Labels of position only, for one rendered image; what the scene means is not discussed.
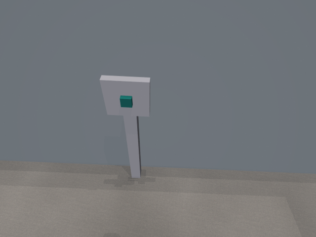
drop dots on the panel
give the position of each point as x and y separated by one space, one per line
139 88

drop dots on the button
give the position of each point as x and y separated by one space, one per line
126 101

